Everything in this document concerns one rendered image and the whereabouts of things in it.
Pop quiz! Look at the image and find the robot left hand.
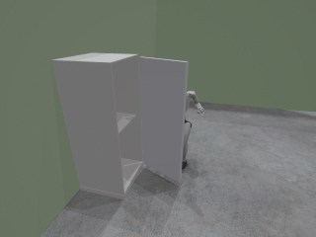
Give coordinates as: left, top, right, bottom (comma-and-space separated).
197, 107, 205, 116

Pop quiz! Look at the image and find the fridge door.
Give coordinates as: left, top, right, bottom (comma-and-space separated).
139, 56, 189, 183

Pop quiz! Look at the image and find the left robot thigh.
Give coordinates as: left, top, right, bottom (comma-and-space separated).
183, 120, 192, 149

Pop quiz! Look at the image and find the robot left foot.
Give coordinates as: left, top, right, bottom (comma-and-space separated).
182, 160, 187, 170

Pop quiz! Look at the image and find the left robot upper arm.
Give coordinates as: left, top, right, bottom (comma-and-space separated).
189, 91, 199, 107

